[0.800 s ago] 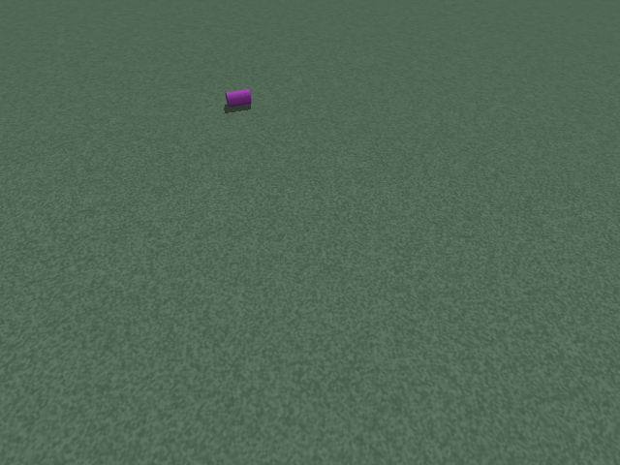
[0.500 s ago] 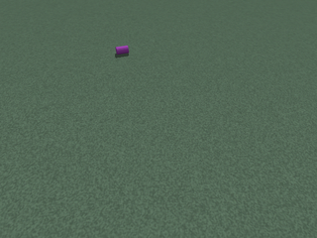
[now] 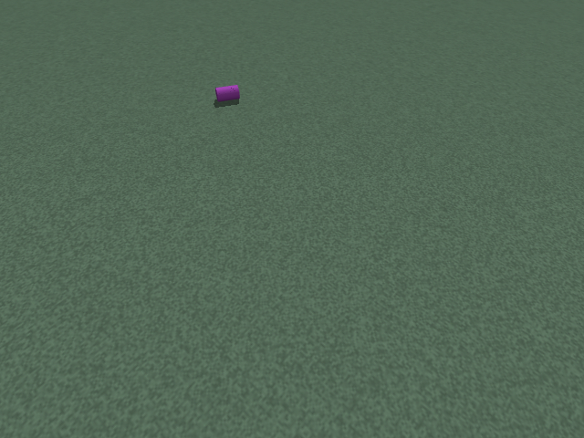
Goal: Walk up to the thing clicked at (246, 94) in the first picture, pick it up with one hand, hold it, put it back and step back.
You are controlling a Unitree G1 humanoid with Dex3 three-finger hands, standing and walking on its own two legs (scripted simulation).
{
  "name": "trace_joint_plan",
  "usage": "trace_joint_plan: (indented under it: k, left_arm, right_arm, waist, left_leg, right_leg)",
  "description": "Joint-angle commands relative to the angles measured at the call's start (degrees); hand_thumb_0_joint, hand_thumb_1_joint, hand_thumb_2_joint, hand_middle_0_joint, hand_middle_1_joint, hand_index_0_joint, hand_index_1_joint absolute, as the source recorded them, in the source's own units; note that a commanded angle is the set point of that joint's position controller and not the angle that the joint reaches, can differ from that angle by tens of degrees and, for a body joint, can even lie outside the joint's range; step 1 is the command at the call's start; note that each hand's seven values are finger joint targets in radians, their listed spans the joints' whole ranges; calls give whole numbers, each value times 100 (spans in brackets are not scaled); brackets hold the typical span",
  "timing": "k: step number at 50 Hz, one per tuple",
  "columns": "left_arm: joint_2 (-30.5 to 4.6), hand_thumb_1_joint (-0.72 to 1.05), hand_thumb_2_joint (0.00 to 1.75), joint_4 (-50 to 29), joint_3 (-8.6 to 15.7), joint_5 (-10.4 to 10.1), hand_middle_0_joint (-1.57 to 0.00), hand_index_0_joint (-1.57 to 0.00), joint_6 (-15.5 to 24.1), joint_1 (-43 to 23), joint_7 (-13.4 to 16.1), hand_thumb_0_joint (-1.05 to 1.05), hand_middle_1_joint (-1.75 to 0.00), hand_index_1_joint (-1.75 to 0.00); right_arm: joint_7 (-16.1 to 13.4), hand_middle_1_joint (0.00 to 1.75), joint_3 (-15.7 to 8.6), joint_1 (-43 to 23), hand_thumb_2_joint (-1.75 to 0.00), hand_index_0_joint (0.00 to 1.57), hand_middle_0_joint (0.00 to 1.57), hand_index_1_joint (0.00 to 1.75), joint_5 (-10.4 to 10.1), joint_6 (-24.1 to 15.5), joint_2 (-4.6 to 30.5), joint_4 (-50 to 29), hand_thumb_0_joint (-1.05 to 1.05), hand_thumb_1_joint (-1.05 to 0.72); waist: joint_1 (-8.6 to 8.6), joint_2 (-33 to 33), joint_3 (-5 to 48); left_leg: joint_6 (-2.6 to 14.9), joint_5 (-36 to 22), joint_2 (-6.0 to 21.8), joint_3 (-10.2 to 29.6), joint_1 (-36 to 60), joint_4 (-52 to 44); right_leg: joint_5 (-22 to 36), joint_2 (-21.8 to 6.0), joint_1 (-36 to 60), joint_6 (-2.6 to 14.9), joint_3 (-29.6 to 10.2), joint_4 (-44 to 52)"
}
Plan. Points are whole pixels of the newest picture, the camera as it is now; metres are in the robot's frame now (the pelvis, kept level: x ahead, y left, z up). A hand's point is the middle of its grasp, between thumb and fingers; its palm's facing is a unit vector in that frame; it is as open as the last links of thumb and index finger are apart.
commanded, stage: stand
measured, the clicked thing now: (227, 93) +2.18 +0.43 -0.74
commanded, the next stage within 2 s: walk up in 1.62 s
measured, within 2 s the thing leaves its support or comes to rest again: neither
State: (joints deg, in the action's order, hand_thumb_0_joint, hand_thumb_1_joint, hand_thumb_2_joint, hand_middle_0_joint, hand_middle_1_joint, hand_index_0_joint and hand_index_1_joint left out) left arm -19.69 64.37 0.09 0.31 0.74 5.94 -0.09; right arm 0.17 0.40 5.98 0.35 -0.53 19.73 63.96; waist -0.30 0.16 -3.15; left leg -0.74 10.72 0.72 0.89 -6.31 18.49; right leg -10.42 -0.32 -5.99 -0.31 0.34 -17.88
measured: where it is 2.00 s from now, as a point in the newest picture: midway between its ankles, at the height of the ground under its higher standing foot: outside the picture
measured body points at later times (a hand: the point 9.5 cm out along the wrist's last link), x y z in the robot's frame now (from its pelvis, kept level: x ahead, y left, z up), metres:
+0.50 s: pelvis +0.00 +0.00 +0.00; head +0.01 +0.00 +0.45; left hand +0.07 +0.30 -0.13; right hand +0.08 -0.30 -0.13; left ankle -0.01 +0.13 -0.75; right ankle -0.01 -0.12 -0.75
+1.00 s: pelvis +0.00 +0.00 +0.00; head +0.02 +0.00 +0.45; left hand +0.07 +0.30 -0.13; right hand +0.08 -0.30 -0.13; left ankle -0.01 +0.13 -0.75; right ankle -0.01 -0.12 -0.75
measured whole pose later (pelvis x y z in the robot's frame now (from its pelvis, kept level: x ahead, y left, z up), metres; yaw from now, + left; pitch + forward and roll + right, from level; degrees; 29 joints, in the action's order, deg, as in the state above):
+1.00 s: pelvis +0.00 +0.00 +0.00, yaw +0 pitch -2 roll +0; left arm -19.9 64.3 0.1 0.3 0.6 6.6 -0.1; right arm 0.1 0.6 6.6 0.4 -0.6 19.9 64.0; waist -0.3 0.2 -3.1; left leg -0.7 10.5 0.6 0.7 -5.7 17.8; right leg -10.5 -0.4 -5.7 -0.3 0.1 -17.8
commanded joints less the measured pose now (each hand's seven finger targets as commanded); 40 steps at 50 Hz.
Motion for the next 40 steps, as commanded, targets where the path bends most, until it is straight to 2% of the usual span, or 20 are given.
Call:
trace_joint_plan:
  k: [1, 16, 18, 27, 33, 34, 37, 40]
  left_arm:
    - [-1250, 90, 90, -352, 210, 21, -20, -20, 118, -245, 67, 0, -30, -30]
    - [-1224, 90, 90, -324, 199, 16, -20, -20, 108, -159, 63, 0, -30, -30]
    - [-1254, 90, 90, -307, 213, 16, -20, -20, 112, -158, 72, 0, -30, -30]
    - [-1229, 90, 90, -323, 200, 11, -20, -20, 112, -123, 60, 0, -30, -30]
    - [-1257, 90, 90, -329, 213, 19, -20, -20, 91, -128, 62, 0, -30, -30]
    - [-1243, 90, 90, -305, 200, 7, -20, -20, 93, -137, 65, 0, -30, -30]
    - [-1261, 90, 90, -337, 209, 15, -20, -20, 108, -137, 62, 0, -30, -30]
    - [-1253, 90, 90, -333, 207, 7, -20, -20, 109, -134, 61, 0, -30, -30]
  right_arm:
    - [-79, 30, -259, -187, -90, 20, 20, 30, 8, -136, 1202, -307, 0, -90]
    - [-76, 30, -260, -193, -90, 20, 20, 30, -4, -135, 1217, -298, 0, -90]
    - [-69, 30, -249, -144, -90, 20, 20, 30, -3, -123, 1187, -288, 0, -90]
    - [-77, 30, -250, -168, -90, 20, 20, 30, -1, -139, 1222, -318, 0, -90]
    - [-87, 30, -250, -109, -90, 20, 20, 30, 14, -139, 1235, -304, 0, -90]
    - [-79, 30, -238, -125, -90, 20, 20, 30, 2, -132, 1227, -295, 0, -90]
    - [-80, 30, -247, -135, -90, 20, 20, 30, 3, -140, 1235, -311, 0, -90]
    - [-78, 30, -246, -99, -90, 20, 20, 30, 4, -138, 1244, -290, 0, -90]
  waist:
    - [28, 39, 608]
    - [11, 16, 472]
    - [31, -84, 389]
    - [2, -25, 496]
    - [25, 15, 520]
    - [25, -8, 409]
    - [15, -24, 518]
    - [24, -13, 483]
  left_leg:
    - [202, -1038, 677, 446, 127, -234]
    - [196, -1015, 669, 458, 158, -277]
    - [180, -805, 636, 464, 46, -315]
    - [196, -1077, 679, 468, 161, -274]
    - [198, -881, 666, 435, 143, -295]
    - [188, -916, 662, 472, 82, -314]
    - [180, -1084, 674, 455, 196, -268]
    - [181, -1021, 663, 429, 182, -269]
  right_leg:
    - [966, -738, 183, 198, -487, 156]
    - [903, -709, 104, 183, -478, 206]
    - [730, -694, 89, 168, -468, 259]
    - [949, -719, 123, 177, -479, 184]
    - [819, -727, 115, 183, -497, 182]
    - [829, -716, 111, 181, -494, 204]
    - [947, -718, 125, 189, -478, 157]
    - [943, -733, 103, 176, -524, 205]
